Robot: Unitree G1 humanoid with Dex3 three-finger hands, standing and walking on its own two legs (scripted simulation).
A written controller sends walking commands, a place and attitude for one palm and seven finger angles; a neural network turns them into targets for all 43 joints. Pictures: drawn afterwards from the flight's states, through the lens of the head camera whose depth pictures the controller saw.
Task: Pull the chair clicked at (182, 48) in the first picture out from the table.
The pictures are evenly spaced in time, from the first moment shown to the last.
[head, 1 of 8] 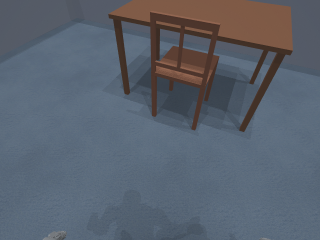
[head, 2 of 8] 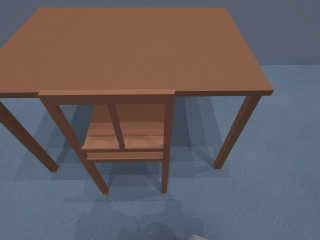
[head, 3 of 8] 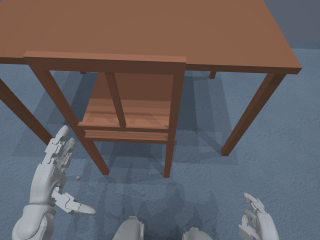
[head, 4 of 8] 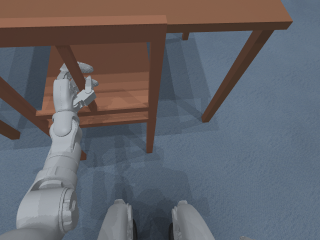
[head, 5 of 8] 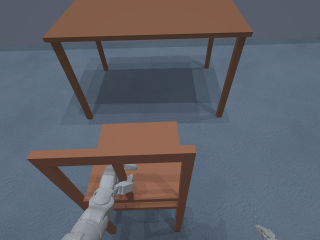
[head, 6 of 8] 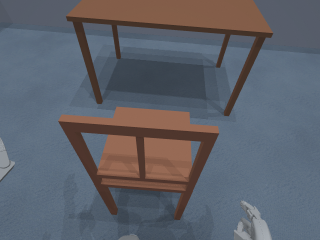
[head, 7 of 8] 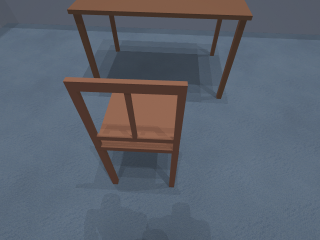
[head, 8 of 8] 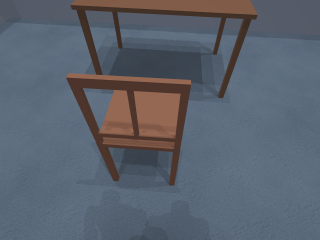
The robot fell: no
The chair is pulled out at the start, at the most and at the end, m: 0.00 0.71 0.71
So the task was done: yes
